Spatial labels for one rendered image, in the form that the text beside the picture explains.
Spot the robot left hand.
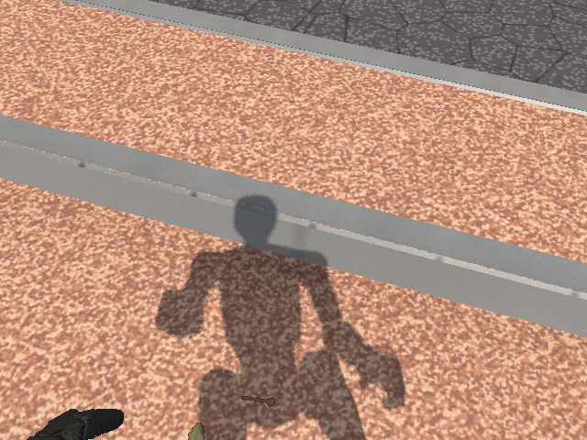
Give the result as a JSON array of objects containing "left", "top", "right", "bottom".
[{"left": 27, "top": 409, "right": 124, "bottom": 440}]

